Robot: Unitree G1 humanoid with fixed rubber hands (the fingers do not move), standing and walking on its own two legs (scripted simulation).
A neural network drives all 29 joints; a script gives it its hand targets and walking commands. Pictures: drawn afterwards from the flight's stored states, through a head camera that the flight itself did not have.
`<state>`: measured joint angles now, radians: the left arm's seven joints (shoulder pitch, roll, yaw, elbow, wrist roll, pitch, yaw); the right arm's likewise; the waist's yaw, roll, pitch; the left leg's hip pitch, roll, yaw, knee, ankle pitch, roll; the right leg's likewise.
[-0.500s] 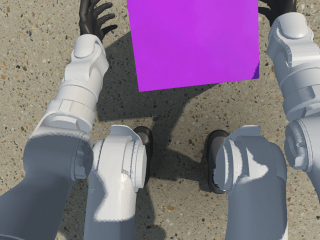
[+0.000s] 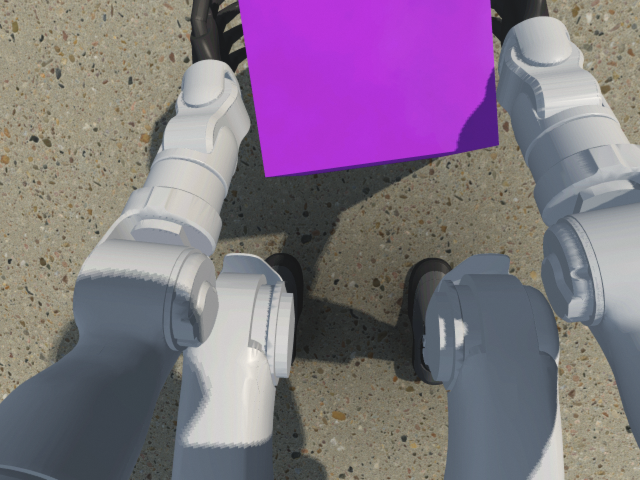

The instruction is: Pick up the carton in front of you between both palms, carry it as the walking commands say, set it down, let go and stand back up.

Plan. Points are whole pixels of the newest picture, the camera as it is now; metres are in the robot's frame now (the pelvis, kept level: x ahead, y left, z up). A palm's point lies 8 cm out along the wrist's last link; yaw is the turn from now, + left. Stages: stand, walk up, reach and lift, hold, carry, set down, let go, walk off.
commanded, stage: reach and lift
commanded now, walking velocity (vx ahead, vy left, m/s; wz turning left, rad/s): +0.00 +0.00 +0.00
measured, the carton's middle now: (364, 79) +0.51 -0.03 -0.25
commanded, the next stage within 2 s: none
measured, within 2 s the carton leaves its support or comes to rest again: leaves its support in 0.12 s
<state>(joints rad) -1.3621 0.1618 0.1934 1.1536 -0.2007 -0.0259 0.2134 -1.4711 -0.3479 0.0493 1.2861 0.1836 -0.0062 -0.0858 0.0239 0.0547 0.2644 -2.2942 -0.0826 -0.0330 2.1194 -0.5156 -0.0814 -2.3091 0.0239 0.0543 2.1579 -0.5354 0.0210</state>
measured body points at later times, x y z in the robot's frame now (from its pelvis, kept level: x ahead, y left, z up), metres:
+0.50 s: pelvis +0.00 +0.00 +0.05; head +0.27 -0.04 +0.41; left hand +0.50 +0.12 -0.03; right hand +0.51 -0.18 -0.03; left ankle +0.13 +0.13 -0.34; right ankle +0.11 -0.13 -0.34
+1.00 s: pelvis +0.03 +0.00 +0.18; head +0.24 -0.02 +0.58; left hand +0.48 +0.12 +0.12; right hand +0.47 -0.18 +0.12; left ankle +0.13 +0.13 -0.34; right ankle +0.11 -0.13 -0.34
